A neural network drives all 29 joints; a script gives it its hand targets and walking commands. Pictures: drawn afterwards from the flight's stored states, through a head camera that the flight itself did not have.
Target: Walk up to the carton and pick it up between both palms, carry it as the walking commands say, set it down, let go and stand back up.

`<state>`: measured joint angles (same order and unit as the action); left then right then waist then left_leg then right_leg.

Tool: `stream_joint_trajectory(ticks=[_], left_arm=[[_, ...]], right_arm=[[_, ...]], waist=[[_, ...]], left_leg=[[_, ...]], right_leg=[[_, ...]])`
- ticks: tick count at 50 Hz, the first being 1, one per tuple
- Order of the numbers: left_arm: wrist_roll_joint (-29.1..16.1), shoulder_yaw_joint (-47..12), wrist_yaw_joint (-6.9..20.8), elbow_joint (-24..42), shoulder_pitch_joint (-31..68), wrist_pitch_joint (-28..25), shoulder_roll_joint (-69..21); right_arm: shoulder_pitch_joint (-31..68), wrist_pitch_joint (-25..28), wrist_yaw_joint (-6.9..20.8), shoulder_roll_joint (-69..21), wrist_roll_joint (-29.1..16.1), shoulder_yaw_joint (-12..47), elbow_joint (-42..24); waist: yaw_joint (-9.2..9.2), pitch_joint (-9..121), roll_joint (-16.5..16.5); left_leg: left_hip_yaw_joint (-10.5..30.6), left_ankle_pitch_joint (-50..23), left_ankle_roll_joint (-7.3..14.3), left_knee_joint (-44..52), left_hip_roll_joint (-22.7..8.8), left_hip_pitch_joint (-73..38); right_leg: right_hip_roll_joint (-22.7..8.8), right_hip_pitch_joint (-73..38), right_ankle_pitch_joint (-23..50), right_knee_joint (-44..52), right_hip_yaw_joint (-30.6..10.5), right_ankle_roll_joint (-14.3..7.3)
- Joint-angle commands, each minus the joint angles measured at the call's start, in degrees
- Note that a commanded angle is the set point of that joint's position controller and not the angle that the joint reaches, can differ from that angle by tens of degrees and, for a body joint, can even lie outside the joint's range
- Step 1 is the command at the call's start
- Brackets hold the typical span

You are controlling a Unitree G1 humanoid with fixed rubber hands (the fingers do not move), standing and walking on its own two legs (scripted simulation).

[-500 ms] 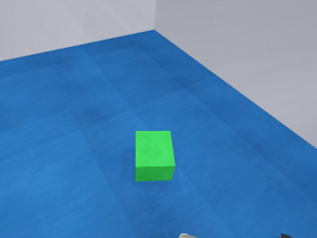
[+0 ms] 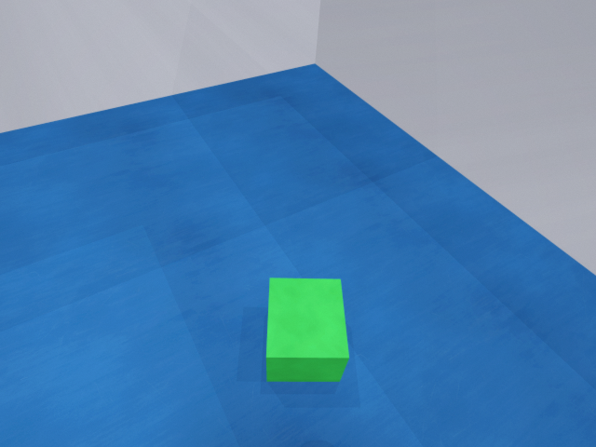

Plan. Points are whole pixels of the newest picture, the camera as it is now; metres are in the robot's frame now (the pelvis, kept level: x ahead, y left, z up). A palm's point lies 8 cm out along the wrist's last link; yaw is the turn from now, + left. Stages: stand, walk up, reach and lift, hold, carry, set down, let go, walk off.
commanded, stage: walk up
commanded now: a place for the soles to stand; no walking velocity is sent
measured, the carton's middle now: (304, 329) +0.61 -0.04 -0.65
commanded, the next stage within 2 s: none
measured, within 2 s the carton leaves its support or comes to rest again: neither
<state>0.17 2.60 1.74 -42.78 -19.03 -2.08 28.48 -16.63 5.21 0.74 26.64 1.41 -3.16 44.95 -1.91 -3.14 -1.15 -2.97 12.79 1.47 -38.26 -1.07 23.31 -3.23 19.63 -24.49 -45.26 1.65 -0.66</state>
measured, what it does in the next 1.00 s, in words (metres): walks ahead: right foot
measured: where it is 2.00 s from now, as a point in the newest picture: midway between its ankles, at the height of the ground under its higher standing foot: outside the picture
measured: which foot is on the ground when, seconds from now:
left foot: down 0.00-1.00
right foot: down 0.00-0.76, up 0.78-0.98, down 1.00-1.00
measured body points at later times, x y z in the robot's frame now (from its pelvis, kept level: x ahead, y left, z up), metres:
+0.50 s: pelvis +0.05 -0.01 +0.02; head +0.06 -0.01 +0.46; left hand +0.19 +0.31 -0.09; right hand +0.18 -0.34 -0.08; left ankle +0.08 +0.11 -0.72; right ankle +0.06 -0.15 -0.72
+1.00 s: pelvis +0.09 -0.07 +0.01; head +0.10 -0.07 +0.46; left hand +0.23 +0.27 -0.08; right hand +0.10 -0.46 -0.07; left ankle +0.08 +0.11 -0.71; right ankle +0.15 -0.21 -0.72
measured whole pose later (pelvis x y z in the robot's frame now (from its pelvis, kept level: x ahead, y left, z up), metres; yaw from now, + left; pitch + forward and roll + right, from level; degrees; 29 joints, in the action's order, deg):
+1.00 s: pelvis +0.09 -0.07 +0.01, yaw -2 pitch -2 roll +1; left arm 2.3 5.5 4.7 -52.1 -8.6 0.0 29.1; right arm -17.0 3.3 -0.3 30.4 1.3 -4.9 55.3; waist 2.9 -3.5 -1.7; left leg -2.1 20.0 -0.9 -33.8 -6.6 11.6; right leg -3.7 19.2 -15.3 -33.2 0.8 -0.5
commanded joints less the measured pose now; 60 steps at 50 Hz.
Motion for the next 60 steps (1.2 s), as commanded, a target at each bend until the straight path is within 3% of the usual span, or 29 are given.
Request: stream_joint_trajectory(ticks=[1, 3, 5, 7, 8, 9, 10, 11, 12, 14, 15, 20, 36, 37, 38, 39, 40, 41, 43, 46, 48, 49, 50, 51, 52, 53, 54, 56, 60], left_arm=[[-0.5, 1.6, -1.5, 1.6, -0.5, 0.5, 9.1], [-0.6, 1.8, -1.7, -0.2, -1.4, 0.3, 8.6], [-0.3, 1.7, -1.3, -2.3, -2.9, -0.2, 6.7], [0.0, 1.9, -1.4, -4.0, -3.0, -0.7, 5.5], [0.6, 2.2, -1.6, -3.9, -1.6, -0.9, 6.6], [1.1, 2.5, -1.7, -3.6, -0.1, -1.2, 8.6], [0.7, 2.2, -1.6, -2.8, 4.8, -1.6, 11.3], [0.2, 1.6, -1.4, -3.6, 6.5, -1.5, 10.6], [0.1, 0.8, -1.4, -3.9, 8.5, -1.3, 9.5], [-0.2, 0.3, -1.3, -5.8, 8.3, -1.1, 7.8], [-0.3, 0.2, -1.3, -7.0, 7.7, -1.0, 7.5], [-0.6, -0.3, -1.5, -9.9, 11.4, -0.5, 7.2], [-0.2, -1.2, -1.5, -17.2, 18.2, 0.3, 5.7], [1.7, 1.8, 0.5, -13.1, 17.2, 1.3, 10.0], [2.2, 2.0, 1.5, -11.2, 19.0, 2.0, 8.7], [2.3, 2.1, 2.0, -8.8, 21.1, 2.5, 6.9], [2.7, 2.5, 2.3, -6.9, 22.6, 2.9, 6.9], [2.4, 3.1, 2.5, -6.5, 19.7, 2.9, 7.5], [1.8, 3.7, 3.6, -6.1, 15.4, 2.4, 7.4], [2.1, 4.1, 4.4, -5.6, 13.7, 2.3, 6.1], [2.0, 4.1, 3.3, -8.0, 9.0, 1.8, 5.5], [2.2, 4.5, 2.4, -9.0, 6.2, 1.5, 6.8], [2.3, 5.1, 1.4, -9.3, 2.4, 1.3, 9.3], [2.2, 5.8, 0.6, -7.5, 1.1, 0.6, 16.2], [2.0, 6.4, 0.2, -6.2, 3.8, 0.7, 18.0], [1.4, 6.1, -0.4, -4.7, 7.2, 0.8, 16.0], [1.0, 5.5, -0.6, -3.9, 10.1, 0.6, 13.6], [1.3, 4.6, -0.7, -3.1, 11.6, 0.2, 11.2], [0.8, 3.7, -1.0, -3.2, 11.8, -0.2, 11.6]], right_arm=[[-2.8, 0.5, -1.1, 15.5, -0.5, -3.8, -2.4], [-0.1, 0.0, -1.3, 13.5, -0.5, -3.2, -1.9], [3.2, -0.4, -1.1, 11.9, -0.3, -2.5, -2.1], [5.4, -1.1, -0.9, 11.1, -0.6, -1.8, -1.9], [5.3, -1.4, -0.8, 10.1, -0.9, -1.3, -1.7], [5.3, -1.6, -0.7, 7.7, -1.3, -0.4, -1.8], [5.1, -1.9, -0.8, 6.3, -1.7, 0.0, -1.0], [6.7, -2.1, -1.1, 7.6, -1.8, -0.3, 0.8], [7.3, -1.9, -1.1, 8.3, -1.4, -0.5, 2.0], [8.6, -1.3, -1.0, 10.5, -1.2, -0.6, 3.4], [9.0, -1.1, -0.9, 10.6, -1.2, -0.4, 4.1], [12.3, -1.8, -1.0, 8.6, -1.6, 0.5, 7.8], [16.7, -2.6, -0.7, 7.0, -1.1, 1.3, 16.0], [7.9, -1.7, -0.9, 12.7, -1.6, -1.2, 15.3], [3.9, -1.4, -1.3, 14.9, -0.9, -2.4, 15.5], [0.6, -1.1, -1.9, 17.6, -0.5, -3.9, 15.2], [-0.7, -0.6, -2.2, 18.7, -0.1, -4.9, 13.9], [1.5, 0.0, -2.6, 17.1, -0.7, -4.8, 11.9], [5.1, 0.6, -2.5, 15.2, -0.3, -4.5, 9.2], [7.1, 0.2, -1.4, 14.8, 0.2, -4.3, 6.6], [8.2, -1.0, -0.8, 13.2, -0.4, -3.5, 5.7], [6.5, -1.7, -0.7, 11.0, -0.1, -2.4, 5.5], [5.5, -2.0, -0.9, 7.2, 0.1, -0.9, 4.5], [5.6, -2.4, -1.4, 4.7, -0.4, 0.1, 2.7], [3.1, -3.3, -2.1, 10.1, -1.1, -1.6, 4.3], [-0.1, -3.3, -2.2, 12.2, -1.4, -2.4, 5.3], [-2.9, -3.2, -1.9, 12.4, -1.2, -2.7, 6.1], [-4.9, -3.2, -1.1, 10.9, -0.9, -2.4, 8.0], [-1.5, -4.2, -0.2, 7.9, -0.7, -1.7, 7.5]], waist=[[3.03, 2.6, 6.8], [1.95, 2.0, 9.7], [1.11, 3.0, 12.5], [-0.10, 4.8, 10.8], [-0.10, 4.8, 8.7], [0.59, 5.2, 3.7], [2.90, 4.9, -1.7], [3.13, 3.3, -0.7], [3.51, 2.3, 0.2], [2.00, 3.5, 2.0], [1.24, 5.1, 1.5], [1.61, 5.7, 0.7], [1.88, 4.8, 1.0], [3.89, 8.0, -2.6], [5.70, 4.1, 1.1], [7.34, -0.1, 8.2], [8.15, -2.8, 9.2], [5.76, -2.6, 5.2], [3.19, -1.4, 5.7], [2.51, -0.6, 11.1], [0.31, 0.7, 9.5], [-0.38, 1.7, 5.5], [-2.50, 1.4, -4.1], [-3.56, 1.4, -14.1], [-1.71, 0.4, -6.6], [0.20, -0.7, -5.2], [1.98, -1.7, -5.2], [2.44, -0.7, -7.4], [2.21, 1.6, -8.0]], left_leg=[[31.3, 7.4, 13.8, 18.9, -20.7, -12.8], [21.1, -2.1, 11.6, 15.5, -16.4, -10.0], [13.6, -15.1, 9.8, 11.8, -13.8, -5.4], [9.9, -14.5, 7.5, 7.4, -11.8, -1.3], [9.2, -8.7, 5.2, 5.6, -10.4, 0.8], [7.3, -2.2, 2.7, 2.2, -8.2, 2.9], [3.7, 6.6, 0.0, 0.6, -2.5, -0.6], [3.6, 10.7, 0.0, 1.8, -2.0, -6.4], [4.6, 9.6, 0.5, 5.0, -2.9, -8.6], [9.2, 0.2, 2.4, 8.3, -7.3, -8.2], [10.0, -4.1, 3.0, 8.4, -8.8, -7.7], [5.8, -6.6, 1.2, 9.0, -6.1, -10.0], [5.0, -6.0, -0.4, 20.2, -7.0, -16.0], [7.5, 13.3, 2.7, 18.2, -7.7, -20.2], [13.9, 24.7, 5.3, 22.0, -11.6, -23.8], [22.9, 31.5, 9.1, 28.0, -18.3, -27.6], [29.4, 31.1, 12.6, 30.8, -23.6, -26.1], [28.1, 25.7, 12.5, 30.1, -24.1, -24.2], [18.8, 14.7, 10.5, 28.2, -20.5, -19.7], [8.2, 9.4, 7.8, 23.5, -13.9, -7.3], [4.9, 12.0, 5.4, 16.9, -10.4, 0.5], [3.2, 14.8, 4.3, 9.4, -7.8, 4.4], [-0.1, 16.9, 2.5, -3.3, -3.1, 8.0], [2.0, 23.7, -0.1, -16.9, 4.2, 14.9], [11.8, 21.1, -0.3, -22.8, 1.2, 12.2], [11.9, 17.3, -0.4, -23.8, -0.6, 11.7], [10.8, 13.7, -0.8, -21.6, -2.0, 9.4], [7.3, 12.9, -1.7, -13.8, -2.1, 1.9], [2.8, 7.9, -0.9, -2.7, -0.3, -7.3]], right_leg=[[0.9, 14.2, -6.7, -11.6, -4.7, -0.6], [-1.1, 10.8, -4.5, -7.5, -3.9, -1.1], [-0.1, 2.6, -0.3, -0.4, -0.9, -1.2], [2.0, -6.4, 8.2, 9.6, 1.4, -1.8], [1.4, -8.9, 12.6, 13.2, -0.8, -2.4], [-4.4, -9.8, 16.3, 16.5, -8.6, -3.9], [-10.5, -3.0, 14.3, 19.8, -18.2, -7.2], [-11.0, 3.0, 11.0, 19.7, -17.0, -8.2], [-8.6, 5.1, 10.7, 18.0, -13.7, -6.5], [-3.2, 1.6, 15.6, 13.2, -7.3, -3.4], [-2.3, -1.9, 17.9, 12.6, -5.7, -2.8], [-4.2, -5.0, 22.5, 16.3, -7.5, -3.5], [-4.1, -10.4, 19.6, 27.5, -6.3, -1.5], [-0.6, -7.5, -1.2, 21.6, -3.3, -3.1], [-0.4, 4.8, -8.0, 16.2, -3.2, -3.3], [1.1, 16.1, -5.0, 6.2, -0.4, -2.5], [-1.5, 22.5, -3.4, -4.0, -4.4, -1.9], [-3.5, 22.2, 0.6, -7.3, -7.9, -1.4], [-5.2, 15.4, 2.0, -2.8, -6.9, 0.0], [-1.5, -0.2, 2.5, 6.7, -0.7, 0.2], [2.9, -11.9, 10.6, 12.8, 4.5, 0.0], [4.3, -17.6, 9.1, 14.2, 3.7, 0.1], [-1.3, -18.8, 1.5, 22.3, -4.8, -0.9], [-17.5, -14.0, -14.5, 35.1, -31.4, -7.7], [-20.5, -9.3, -19.5, 35.3, -33.7, -12.1], [-18.8, -8.3, -17.8, 33.5, -29.2, -12.6], [-16.5, -6.6, -13.0, 31.7, -23.7, -11.5], [-13.4, -2.6, -0.6, 28.6, -13.3, -9.8], [-14.5, 0.1, 14.9, 23.6, -9.6, -10.2]])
